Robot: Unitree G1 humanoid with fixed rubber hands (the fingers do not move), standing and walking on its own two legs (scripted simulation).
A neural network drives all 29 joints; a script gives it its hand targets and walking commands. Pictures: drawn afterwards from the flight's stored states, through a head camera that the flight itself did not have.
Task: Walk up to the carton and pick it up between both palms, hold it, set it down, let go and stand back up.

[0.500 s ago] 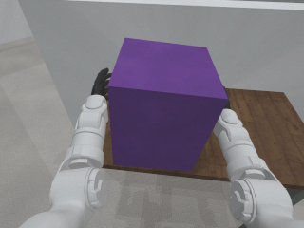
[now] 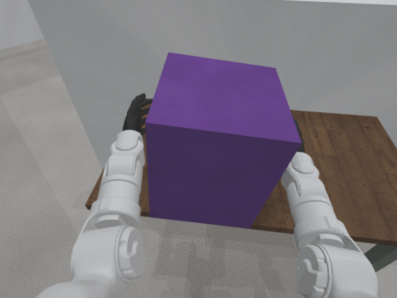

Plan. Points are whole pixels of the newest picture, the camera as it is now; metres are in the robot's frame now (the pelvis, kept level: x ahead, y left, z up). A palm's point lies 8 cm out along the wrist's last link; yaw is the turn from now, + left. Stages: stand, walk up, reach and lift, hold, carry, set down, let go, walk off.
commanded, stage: set down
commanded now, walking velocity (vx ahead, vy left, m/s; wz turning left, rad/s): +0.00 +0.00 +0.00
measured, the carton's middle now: (210, 144) +0.43 +0.00 +0.08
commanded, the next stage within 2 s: none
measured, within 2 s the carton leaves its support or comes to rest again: rests again in 1.50 s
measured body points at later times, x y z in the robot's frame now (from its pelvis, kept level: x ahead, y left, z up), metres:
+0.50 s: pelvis +0.00 +0.01 +0.00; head +0.00 +0.03 +0.45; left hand +0.42 +0.17 +0.13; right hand +0.40 -0.16 +0.11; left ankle +0.01 +0.10 -0.75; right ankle -0.01 -0.09 -0.75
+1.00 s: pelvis +0.00 +0.01 +0.00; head +0.00 +0.03 +0.45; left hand +0.41 +0.18 +0.11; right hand +0.40 -0.16 +0.11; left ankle +0.01 +0.10 -0.75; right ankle -0.01 -0.09 -0.75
